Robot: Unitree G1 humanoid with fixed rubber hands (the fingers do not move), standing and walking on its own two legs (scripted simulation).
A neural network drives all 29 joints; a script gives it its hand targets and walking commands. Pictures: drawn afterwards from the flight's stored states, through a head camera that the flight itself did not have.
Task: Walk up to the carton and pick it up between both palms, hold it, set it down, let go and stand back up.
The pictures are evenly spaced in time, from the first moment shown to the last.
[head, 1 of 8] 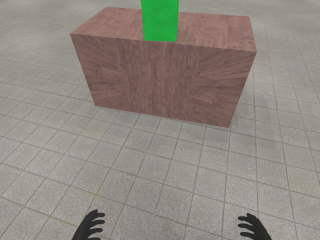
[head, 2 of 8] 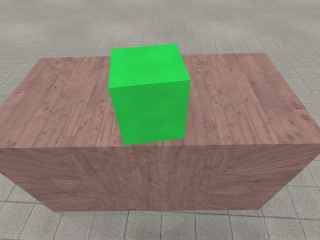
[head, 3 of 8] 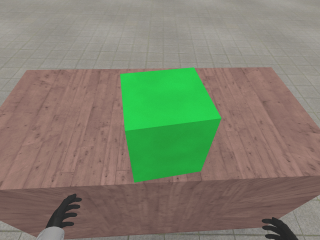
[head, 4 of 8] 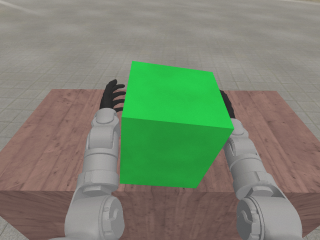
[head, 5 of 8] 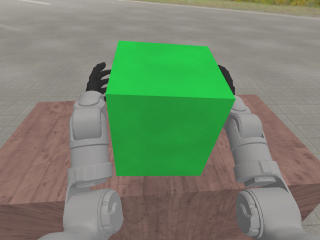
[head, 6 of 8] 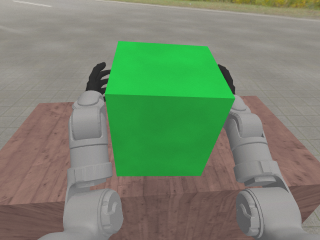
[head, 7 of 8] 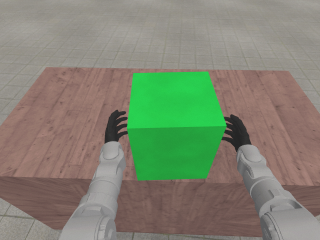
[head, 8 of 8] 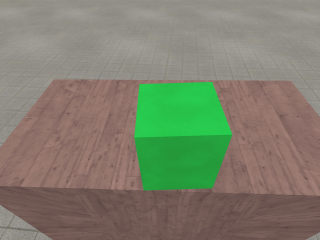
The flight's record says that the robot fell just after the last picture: no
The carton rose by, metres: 0.19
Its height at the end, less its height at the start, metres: +0.00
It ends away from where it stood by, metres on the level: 0.01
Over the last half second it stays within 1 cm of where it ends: yes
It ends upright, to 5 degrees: yes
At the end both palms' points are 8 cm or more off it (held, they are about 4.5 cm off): yes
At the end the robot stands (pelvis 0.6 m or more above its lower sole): yes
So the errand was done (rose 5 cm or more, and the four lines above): yes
